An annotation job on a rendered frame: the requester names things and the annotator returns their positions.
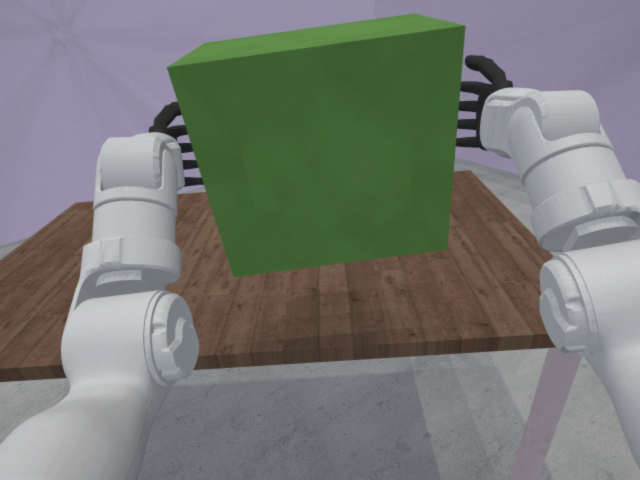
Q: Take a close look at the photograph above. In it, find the left robot hand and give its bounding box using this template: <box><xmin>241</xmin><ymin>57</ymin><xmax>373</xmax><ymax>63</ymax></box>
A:
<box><xmin>149</xmin><ymin>102</ymin><xmax>204</xmax><ymax>187</ymax></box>

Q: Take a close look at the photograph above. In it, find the robot left upper arm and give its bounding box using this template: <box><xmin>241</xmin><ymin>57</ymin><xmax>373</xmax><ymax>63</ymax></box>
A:
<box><xmin>0</xmin><ymin>290</ymin><xmax>199</xmax><ymax>480</ymax></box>

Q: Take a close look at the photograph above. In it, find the robot left forearm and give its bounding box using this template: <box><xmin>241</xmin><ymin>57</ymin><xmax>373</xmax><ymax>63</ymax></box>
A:
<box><xmin>61</xmin><ymin>132</ymin><xmax>185</xmax><ymax>381</ymax></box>

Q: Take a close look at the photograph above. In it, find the right robot hand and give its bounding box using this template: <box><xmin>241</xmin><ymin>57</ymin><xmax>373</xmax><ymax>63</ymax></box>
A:
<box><xmin>456</xmin><ymin>55</ymin><xmax>513</xmax><ymax>151</ymax></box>

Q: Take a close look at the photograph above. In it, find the table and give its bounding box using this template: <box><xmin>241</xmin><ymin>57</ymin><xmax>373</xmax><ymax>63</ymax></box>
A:
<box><xmin>0</xmin><ymin>170</ymin><xmax>582</xmax><ymax>480</ymax></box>

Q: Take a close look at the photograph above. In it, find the robot right forearm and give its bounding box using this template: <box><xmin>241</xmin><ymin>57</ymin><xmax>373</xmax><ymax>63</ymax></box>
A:
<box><xmin>480</xmin><ymin>87</ymin><xmax>640</xmax><ymax>252</ymax></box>

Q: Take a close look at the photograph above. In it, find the robot right upper arm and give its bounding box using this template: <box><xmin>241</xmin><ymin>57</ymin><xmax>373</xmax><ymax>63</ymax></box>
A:
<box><xmin>540</xmin><ymin>239</ymin><xmax>640</xmax><ymax>469</ymax></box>

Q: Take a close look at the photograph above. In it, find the carton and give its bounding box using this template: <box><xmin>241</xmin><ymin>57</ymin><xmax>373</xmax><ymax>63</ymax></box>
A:
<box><xmin>167</xmin><ymin>13</ymin><xmax>465</xmax><ymax>277</ymax></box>

